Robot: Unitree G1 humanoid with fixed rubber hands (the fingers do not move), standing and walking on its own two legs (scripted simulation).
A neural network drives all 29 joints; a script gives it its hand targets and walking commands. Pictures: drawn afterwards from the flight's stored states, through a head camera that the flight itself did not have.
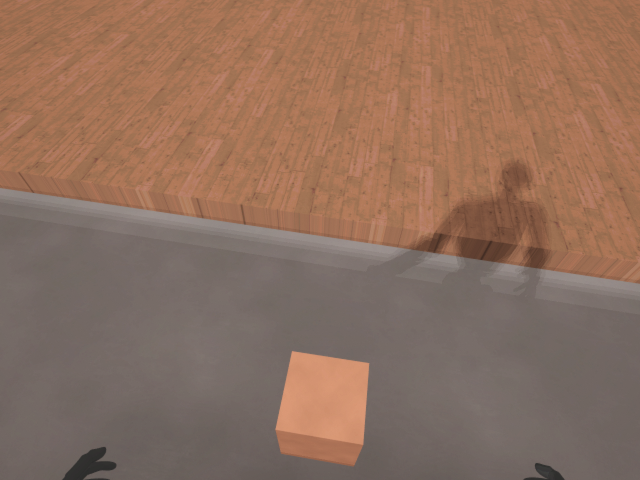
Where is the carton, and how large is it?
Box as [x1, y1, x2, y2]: [275, 351, 368, 466]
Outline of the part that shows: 292,351 275,429 281,453 353,466 363,441 368,363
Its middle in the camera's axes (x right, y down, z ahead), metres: +0.01 +0.48 +1.08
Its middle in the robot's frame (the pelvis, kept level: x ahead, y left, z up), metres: +0.39 -0.01 -0.66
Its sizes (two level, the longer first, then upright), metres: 0.210 0.200 0.250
